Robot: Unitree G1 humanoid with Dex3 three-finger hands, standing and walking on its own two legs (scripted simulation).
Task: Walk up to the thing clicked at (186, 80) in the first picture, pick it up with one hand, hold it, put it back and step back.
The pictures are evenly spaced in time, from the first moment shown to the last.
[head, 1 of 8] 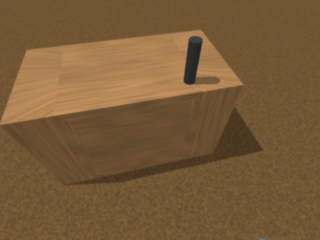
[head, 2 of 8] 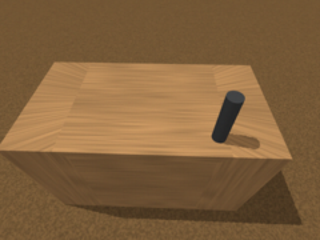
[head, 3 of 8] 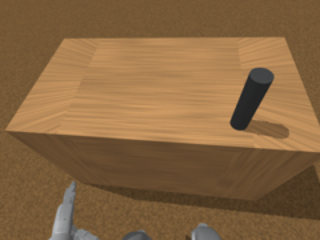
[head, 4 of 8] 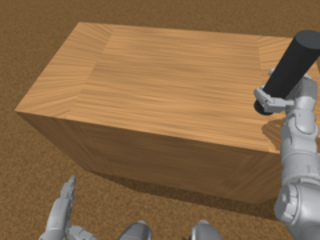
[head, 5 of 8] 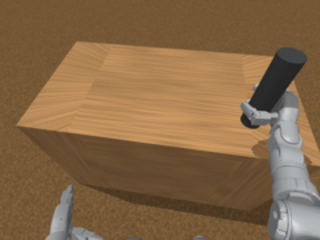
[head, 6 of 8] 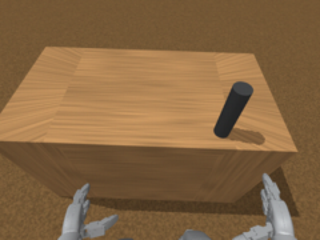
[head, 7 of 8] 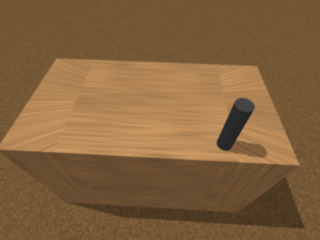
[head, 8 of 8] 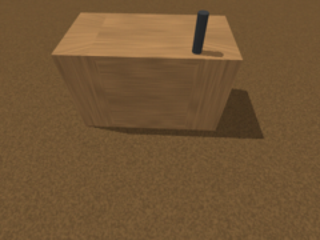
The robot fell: no
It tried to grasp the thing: yes
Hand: right
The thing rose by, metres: 0.25
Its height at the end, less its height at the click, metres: +0.00
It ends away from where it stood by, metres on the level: 0.01
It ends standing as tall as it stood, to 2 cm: yes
